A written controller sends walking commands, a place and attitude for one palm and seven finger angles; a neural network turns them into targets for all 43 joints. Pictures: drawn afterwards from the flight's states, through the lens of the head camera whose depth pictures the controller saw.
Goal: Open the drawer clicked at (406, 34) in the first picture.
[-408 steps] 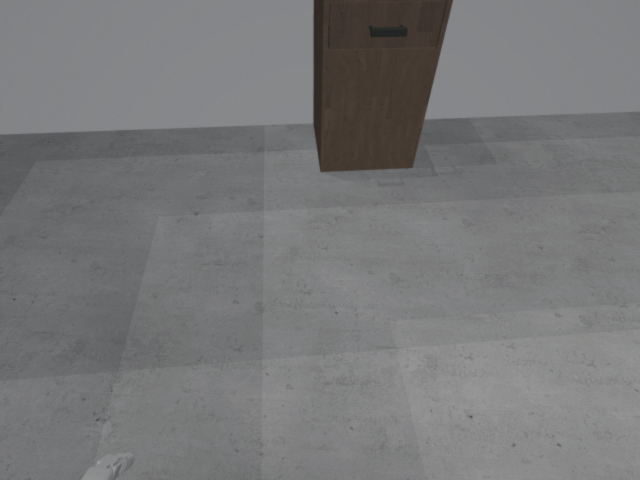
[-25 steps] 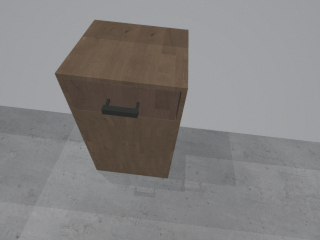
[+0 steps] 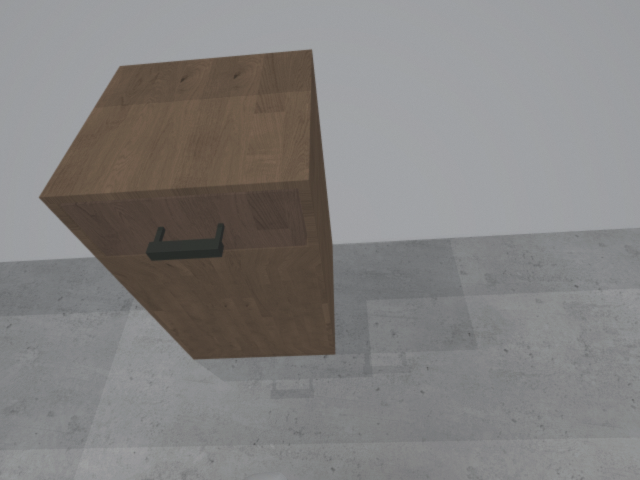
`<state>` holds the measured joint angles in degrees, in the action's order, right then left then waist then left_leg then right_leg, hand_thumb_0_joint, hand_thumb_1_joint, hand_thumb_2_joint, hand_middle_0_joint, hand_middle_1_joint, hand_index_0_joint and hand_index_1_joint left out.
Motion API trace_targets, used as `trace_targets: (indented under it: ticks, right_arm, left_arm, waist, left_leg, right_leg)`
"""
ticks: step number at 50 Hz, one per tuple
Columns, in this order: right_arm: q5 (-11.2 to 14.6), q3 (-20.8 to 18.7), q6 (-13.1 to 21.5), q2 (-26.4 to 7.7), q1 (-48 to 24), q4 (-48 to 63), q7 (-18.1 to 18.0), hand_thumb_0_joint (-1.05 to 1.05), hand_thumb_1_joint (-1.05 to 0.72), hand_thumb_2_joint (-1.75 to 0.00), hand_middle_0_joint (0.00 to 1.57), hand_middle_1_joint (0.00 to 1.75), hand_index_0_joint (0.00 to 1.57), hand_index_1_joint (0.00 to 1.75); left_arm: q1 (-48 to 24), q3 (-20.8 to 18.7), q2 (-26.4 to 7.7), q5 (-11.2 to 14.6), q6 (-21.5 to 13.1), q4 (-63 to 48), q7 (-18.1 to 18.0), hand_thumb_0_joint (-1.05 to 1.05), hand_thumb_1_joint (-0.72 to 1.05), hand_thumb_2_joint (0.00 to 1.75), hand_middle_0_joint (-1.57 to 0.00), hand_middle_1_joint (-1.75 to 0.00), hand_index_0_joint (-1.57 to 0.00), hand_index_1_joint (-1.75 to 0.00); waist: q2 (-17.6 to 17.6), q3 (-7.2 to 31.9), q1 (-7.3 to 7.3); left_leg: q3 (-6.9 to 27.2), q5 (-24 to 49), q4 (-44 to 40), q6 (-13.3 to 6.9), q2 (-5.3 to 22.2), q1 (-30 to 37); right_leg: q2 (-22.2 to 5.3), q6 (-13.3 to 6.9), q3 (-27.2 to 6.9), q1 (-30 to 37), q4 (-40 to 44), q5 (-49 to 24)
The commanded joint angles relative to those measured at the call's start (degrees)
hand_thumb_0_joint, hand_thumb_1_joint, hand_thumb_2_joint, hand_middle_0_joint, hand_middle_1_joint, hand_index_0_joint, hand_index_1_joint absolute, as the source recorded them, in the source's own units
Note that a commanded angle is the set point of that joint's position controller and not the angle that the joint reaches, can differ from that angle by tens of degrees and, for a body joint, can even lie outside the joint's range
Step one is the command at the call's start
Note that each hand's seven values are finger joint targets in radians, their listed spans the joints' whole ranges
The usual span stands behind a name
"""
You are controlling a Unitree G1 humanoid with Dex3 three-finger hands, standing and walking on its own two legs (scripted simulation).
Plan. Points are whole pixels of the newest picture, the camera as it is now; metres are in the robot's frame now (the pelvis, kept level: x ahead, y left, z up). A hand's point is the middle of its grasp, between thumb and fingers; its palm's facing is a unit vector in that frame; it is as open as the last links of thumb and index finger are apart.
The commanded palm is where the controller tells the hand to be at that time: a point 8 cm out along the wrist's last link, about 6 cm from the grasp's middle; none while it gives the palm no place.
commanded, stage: come to a stop and stand still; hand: left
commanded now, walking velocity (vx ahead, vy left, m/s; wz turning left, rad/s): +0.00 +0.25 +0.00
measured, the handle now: (188, 239) +0.52 +0.28 -0.08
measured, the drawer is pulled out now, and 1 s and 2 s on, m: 0.00 0.00 0.00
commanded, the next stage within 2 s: look again from close up in 0.70 s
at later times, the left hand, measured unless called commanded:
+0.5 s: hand out of the picture -0.04 +0.22 -0.17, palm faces +0.09 -0.97 -0.22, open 7.4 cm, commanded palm none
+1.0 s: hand out of the picture +0.00 +0.20 -0.17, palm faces +0.03 -0.97 -0.24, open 7.3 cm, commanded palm none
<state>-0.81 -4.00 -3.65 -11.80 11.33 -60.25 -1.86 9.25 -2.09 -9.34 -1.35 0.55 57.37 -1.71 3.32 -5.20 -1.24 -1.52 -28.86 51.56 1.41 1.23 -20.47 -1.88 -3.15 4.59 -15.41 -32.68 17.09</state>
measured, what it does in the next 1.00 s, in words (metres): steps on the spot: left foot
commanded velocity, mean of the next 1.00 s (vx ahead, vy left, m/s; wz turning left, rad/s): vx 0.03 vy -0.01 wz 0.00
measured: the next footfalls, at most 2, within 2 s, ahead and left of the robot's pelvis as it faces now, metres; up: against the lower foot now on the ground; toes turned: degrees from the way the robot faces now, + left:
left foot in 0.46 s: -0.03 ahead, +0.16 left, +0.00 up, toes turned +4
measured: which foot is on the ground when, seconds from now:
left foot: up 0.00-0.44, down 0.46-1.00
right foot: down 0.00-1.00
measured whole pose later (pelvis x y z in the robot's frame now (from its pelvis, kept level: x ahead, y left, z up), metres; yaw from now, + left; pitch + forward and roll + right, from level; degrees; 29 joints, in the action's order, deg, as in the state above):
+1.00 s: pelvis -0.01 +0.02 +0.00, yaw +1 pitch +0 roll +0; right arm -1.1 -0.4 1.3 -9.1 17.1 -61.5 -2.5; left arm 15.5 -0.3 -7.8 -0.7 -1.9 63.9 -2.5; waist 3.1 -0.8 -1.2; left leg -0.3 -21.7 30.6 2.1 2.8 -9.1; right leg 0.8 -2.0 3.7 -13.4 -31.7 18.6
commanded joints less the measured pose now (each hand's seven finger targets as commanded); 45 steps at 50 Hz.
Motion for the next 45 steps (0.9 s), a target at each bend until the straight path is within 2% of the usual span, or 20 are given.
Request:
trace_targets:
  ticks: [1, 7, 10, 16, 20, 21, 22, 23, 24, 27, 32, 34, 36, 37, 39, 40, 41, 42, 43, 45]
  right_arm:
    - [0.1, -0.68, 0.15, -3.81, 2.29, 2.18, 0.79, 0.0, -0.9, -0.9, 0.2, 0.3, 0.2, 0.3]
    - [-0.22, -0.64, -0.05, -4.42, 0.55, 3.32, 1.54, 0.0, -0.9, -0.9, 0.2, 0.3, 0.2, 0.3]
    - [-0.26, -0.32, 0.33, -4.05, 0.7, 3.58, 1.87, 0.0, -0.9, -0.9, 0.2, 0.3, 0.2, 0.3]
    - [-0.03, 0.64, 1.84, -3.28, 1.41, 3.88, 1.91, 0.0, -0.9, -0.9, 0.2, 0.3, 0.2, 0.3]
    - [0.09, 1.73, 3.33, -1.87, 9.07, 0.49, 1.17, 0.0, -0.9, -0.9, 0.2, 0.3, 0.2, 0.3]
    - [-0.11, 1.66, 4.03, -3.59, 10.11, 0.06, 0.87, 0.0, -0.9, -0.9, 0.2, 0.3, 0.2, 0.3]
    - [-0.45, 1.25, 4.36, -6.18, 9.0, 0.62, 0.68, 0.0, -0.9, -0.9, 0.2, 0.3, 0.2, 0.3]
    - [-0.56, 1.31, 4.01, -8.34, 5.94, 1.82, 0.45, 0.0, -0.9, -0.9, 0.2, 0.3, 0.2, 0.3]
    - [-0.8, 1.66, 3.82, -8.44, 3.38, 2.57, 0.23, 0.0, -0.9, -0.9, 0.2, 0.3, 0.2, 0.3]
    - [-0.32, 2.42, 4.41, -5.53, 2.45, 1.26, -0.58, 0.0, -0.9, -0.9, 0.2, 0.3, 0.2, 0.3]
    - [-0.09, 2.31, 4.8, -4.81, 6.62, -1.35, -1.69, 0.0, -0.9, -0.9, 0.2, 0.3, 0.2, 0.3]
    - [0.1, 2.13, 4.97, -4.29, 7.59, -2.06, -1.86, 0.0, -0.9, -0.9, 0.2, 0.3, 0.2, 0.3]
    - [0.34, 2.31, 5.09, -2.54, 8.3, -2.54, -1.63, 0.0, -0.9, -0.9, 0.2, 0.3, 0.2, 0.3]
    - [0.39, 2.31, 4.74, -2.0, 8.46, -2.75, -1.51, 0.0, -0.9, -0.9, 0.2, 0.3, 0.2, 0.3]
    - [0.34, 2.58, 4.72, -1.36, 8.85, -3.37, -1.48, 0.0, -0.9, -0.9, 0.2, 0.3, 0.2, 0.3]
    - [0.76, 1.72, 5.6, -4.7, 4.79, -0.56, -0.65, 0.0, -0.9, -0.9, 0.2, 0.3, 0.2, 0.3]
    - [0.35, 2.61, 5.51, -0.42, 7.33, 1.32, -0.21, 0.0, -0.9, -0.9, 0.2, 0.3, 0.2, 0.3]
    - [0.34, 2.99, 5.02, 0.98, 6.25, 1.06, -0.1, 0.0, -0.9, -0.9, 0.2, 0.3, 0.2, 0.3]
    - [0.18, 2.99, 5.22, 0.82, 8.75, 0.68, -0.04, 0.0, -0.9, -0.9, 0.2, 0.3, 0.2, 0.3]
    - [-0.05, 2.94, 5.65, -0.86, 11.17, -0.04, -0.23, 0.0, -0.9, -0.9, 0.2, 0.3, 0.2, 0.3]
  left_arm:
    - [4.02, -2.47, -10.51, 0.33, -0.66, -2.46, -0.95, 0.0, 0.9, 0.9, -0.2, -0.3, -0.2, -0.3]
    - [5.85, -3.13, -11.05, 0.09, -0.69, -2.29, -1.11, 0.0, 0.9, 0.9, -0.2, -0.3, -0.2, -0.3]
    - [5.82, -3.14, -11.21, -0.25, -0.65, -2.43, -0.68, 0.0, 0.9, 0.9, -0.2, -0.3, -0.2, -0.3]
    - [6.23, -3.22, -12.06, -0.63, -0.66, -1.45, 0.09, 0.0, 0.9, 0.9, -0.2, -0.3, -0.2, -0.3]
    - [3.8, -2.16, -9.72, 0.26, -0.25, 0.09, 0.24, 0.0, 0.9, 0.9, -0.2, -0.3, -0.2, -0.3]
    - [4.45, -1.47, -7.39, 0.79, -0.23, 0.39, 0.32, 0.0, 0.9, 0.9, -0.2, -0.3, -0.2, -0.3]
    - [6.02, -0.71, -4.77, 1.05, -0.22, 0.71, 0.66, 0.0, 0.9, 0.9, -0.2, -0.3, -0.2, -0.3]
    - [5.49, -0.27, -3.57, 0.74, -0.17, 0.95, 0.83, 0.0, 0.9, 0.9, -0.2, -0.3, -0.2, -0.3]
    - [5.89, -0.14, -3.15, 0.39, -0.41, 1.26, 1.06, 0.0, 0.9, 0.9, -0.2, -0.3, -0.2, -0.3]
    - [6.86, 0.1, -3.95, 0.05, 0.25, 4.18, 1.45, 0.0, 0.9, 0.9, -0.2, -0.3, -0.2, -0.3]
    - [8.12, 0.31, -3.7, 0.65, -0.12, 5.83, 1.41, 0.0, 0.9, 0.9, -0.2, -0.3, -0.2, -0.3]
    - [10.87, 0.24, -3.84, 0.78, -0.63, 6.94, 1.12, 0.0, 0.9, 0.9, -0.2, -0.3, -0.2, -0.3]
    - [12.55, 0.04, -4.79, 0.98, -1.13, 7.67, 0.61, 0.0, 0.9, 0.9, -0.2, -0.3, -0.2, -0.3]
    - [12.18, 0.08, -4.86, 1.06, -1.27, 7.82, 0.35, 0.0, 0.9, 0.9, -0.2, -0.3, -0.2, -0.3]
    - [10.94, 0.28, -4.32, 1.25, -1.6, 7.72, 0.05, 0.0, 0.9, 0.9, -0.2, -0.3, -0.2, -0.3]
    - [14.18, 0.15, -5.77, 0.27, -2.73, 8.61, -2.87, 0.0, 0.9, 0.9, -0.2, -0.3, -0.2, -0.3]
    - [13.74, -0.03, -7.33, 0.62, -3.47, 6.13, -2.62, 0.0, 0.9, 0.9, -0.2, -0.3, -0.2, -0.3]
    - [12.19, 0.41, -7.37, 0.93, -3.72, 5.96, -1.86, 0.0, 0.9, 0.9, -0.2, -0.3, -0.2, -0.3]
    - [10.47, 0.55, -6.25, 0.54, -3.6, 5.63, -1.61, 0.0, 0.9, 0.9, -0.2, -0.3, -0.2, -0.3]
    - [10.75, 0.9, -4.54, 0.61, -3.38, 4.94, -1.24, 0.0, 0.9, 0.9, -0.2, -0.3, -0.2, -0.3]
  waist:
    - [-11.77, 6.91, 2.3]
    - [-11.24, 6.18, 3.99]
    - [-12.6, 5.95, 4.03]
    - [-14.04, 6.36, 4.21]
    - [-10.54, 6.81, 0.32]
    - [-3.7, 6.59, 0.15]
    - [5.13, 5.32, 0.9]
    - [7.7, 1.62, 1.5]
    - [3.57, -0.14, 2.61]
    - [9.65, -4.02, 2.44]
    - [3.05, -0.9, 1.51]
    - [1.43, 3.11, 2.01]
    - [-1.53, 6.82, 1.8]
    - [-6.69, 7.95, 1.41]
    - [-8.27, 8.85, 1.14]
    - [-6.25, 8.7, 2.62]
    - [-5.55, 11.67, 0.74]
    - [-5.67, 10.06, 1.12]
    - [-4.91, 10.59, -0.33]
    - [-3.34, 9.56, -0.21]
  left_leg:
    - [4.31, 3.44, 12.9, 1.23, -0.06, -6.39]
    - [4.75, 6.67, 8.71, 2.26, 0.78, -7.07]
    - [3.39, 6.94, 2.12, 1.79, 0.65, -4.63]
    - [0.55, 4.83, -12.47, 0.27, -0.16, 2.29]
    - [-0.56, 14.48, -31.03, -0.8, -0.68, 17.85]
    - [3.93, 13.04, -35.17, -1.67, 3.25, 19.22]
    - [13.55, 7.21, -39.44, -4.06, 10.63, 15.4]
    - [17.8, 0.39, -44.12, -6.57, 15.42, 7.34]
    - [17.89, -3.27, -45.2, -7.49, 15.72, 1.17]
    - [13.3, 4.27, -45.57, -6.19, 11.84, 1.83]
    - [9.24, 34.19, -36.08, -6.97, 11.49, 11.48]
    - [6.55, 41.39, -30.55, -5.32, 8.98, 13.84]
    - [4.02, 37.71, -27.78, -3.14, 6.08, 12.22]
    - [3.34, 33.83, -27.31, -2.33, 5.48, 11.99]
    - [2.68, 30.27, -28.01, -1.66, 4.97, 12.31]
    - [-0.73, 32.16, -17.68, -0.61, 5.42, 9.46]
    - [1.22, 13.88, -18.51, -1.32, 2.61, 6.04]
    - [0.24, 9.35, -20.82, -1.8, 2.34, 6.85]
    - [0.84, 14.57, -23.31, -1.85, 2.59, 8.16]
    - [2.71, 29.36, -23.03, -2.68, 4.76, 10.08]
  right_leg:
    - [-16.19, -5.98, -12.54, 9.77, 10.96, -42.42]
    - [-17.51, -6.22, -15.39, 10.14, 15.69, -21.61]
    - [-15.63, -5.36, -15.37, 8.85, 17.84, -11.19]
    - [-14.2, -5.78, -16.4, 6.9, 21.0, -0.55]
    - [-8.58, -1.17, -11.38, -2.42, 17.55, 7.18]
    - [-5.48, 0.52, -8.73, -5.07, 12.74, 6.87]
    - [-1.72, 2.18, -4.93, -6.15, 6.44, 3.5]
    - [-0.58, 3.18, -1.41, -4.3, 3.33, 3.29]
    - [-0.66, 3.25, -2.05, -1.04, 1.92, 1.5]
    - [-0.85, 3.58, -2.88, -1.72, -1.49, 0.41]
    - [-1.07, 4.01, -3.27, -1.34, 3.23, -1.32]
    - [-1.87, 3.45, -3.93, 3.66, 9.1, -12.26]
    - [-4.39, 1.89, -6.02, 10.03, 8.73, -24.82]
    - [-4.16, 1.32, -6.65, 11.07, 8.21, -27.68]
    - [-5.06, 0.85, -6.56, 11.79, 8.35, -30.55]
    - [-6.91, 2.13, -9.13, 10.72, 6.21, -49.56]
    - [-9.92, -0.07, -11.57, 14.14, 5.71, -48.01]
    - [-9.88, -0.96, -11.79, 12.19, 7.26, -40.57]
    - [-8.55, -1.41, -9.92, 10.87, 5.88, -36.63]
    - [-5.11, -0.65, -7.08, 8.43, 3.37, -33.33]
